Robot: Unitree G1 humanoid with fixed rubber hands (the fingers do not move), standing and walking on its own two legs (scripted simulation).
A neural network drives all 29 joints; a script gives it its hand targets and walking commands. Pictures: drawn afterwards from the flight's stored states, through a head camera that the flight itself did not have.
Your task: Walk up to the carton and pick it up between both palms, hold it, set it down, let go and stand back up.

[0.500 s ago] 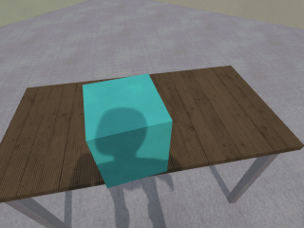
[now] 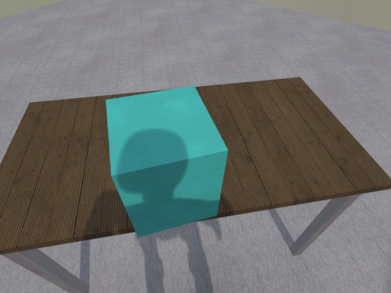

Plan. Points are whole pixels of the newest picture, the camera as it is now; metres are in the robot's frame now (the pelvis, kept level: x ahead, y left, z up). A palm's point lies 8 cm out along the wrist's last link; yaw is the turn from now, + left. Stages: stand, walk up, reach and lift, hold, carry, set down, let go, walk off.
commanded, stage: reach and lift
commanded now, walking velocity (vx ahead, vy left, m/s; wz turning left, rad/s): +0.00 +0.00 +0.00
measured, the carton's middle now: (165, 162) +0.42 +0.08 +0.04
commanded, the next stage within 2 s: none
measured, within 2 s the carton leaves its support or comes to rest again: neither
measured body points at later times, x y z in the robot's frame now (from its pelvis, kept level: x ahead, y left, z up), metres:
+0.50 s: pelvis -0.02 +0.01 +0.00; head -0.01 +0.03 +0.45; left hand +0.15 +0.25 -0.09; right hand +0.14 -0.23 -0.09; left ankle -0.03 +0.10 -0.72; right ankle +0.02 -0.09 -0.72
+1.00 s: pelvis -0.02 +0.00 +0.02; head -0.03 +0.01 +0.47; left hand +0.15 +0.23 -0.06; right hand +0.15 -0.22 -0.05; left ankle -0.03 +0.10 -0.72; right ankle +0.02 -0.09 -0.72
